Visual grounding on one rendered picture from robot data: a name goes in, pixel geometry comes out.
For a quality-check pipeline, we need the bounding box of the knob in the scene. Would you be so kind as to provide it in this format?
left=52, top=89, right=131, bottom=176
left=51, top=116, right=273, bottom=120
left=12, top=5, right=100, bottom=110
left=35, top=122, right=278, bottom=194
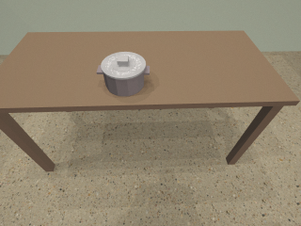
left=117, top=55, right=129, bottom=65

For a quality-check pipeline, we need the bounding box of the pot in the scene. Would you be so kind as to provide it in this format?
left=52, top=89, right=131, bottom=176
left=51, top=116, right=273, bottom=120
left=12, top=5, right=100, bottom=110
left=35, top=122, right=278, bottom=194
left=96, top=65, right=150, bottom=97

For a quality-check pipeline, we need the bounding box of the table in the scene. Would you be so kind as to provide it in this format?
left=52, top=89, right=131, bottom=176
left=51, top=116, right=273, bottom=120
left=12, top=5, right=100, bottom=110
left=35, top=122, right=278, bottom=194
left=0, top=30, right=300, bottom=172

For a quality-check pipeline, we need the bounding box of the lid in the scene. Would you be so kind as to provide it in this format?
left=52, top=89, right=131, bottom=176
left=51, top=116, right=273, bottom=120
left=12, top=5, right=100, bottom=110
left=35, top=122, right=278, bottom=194
left=101, top=52, right=146, bottom=80

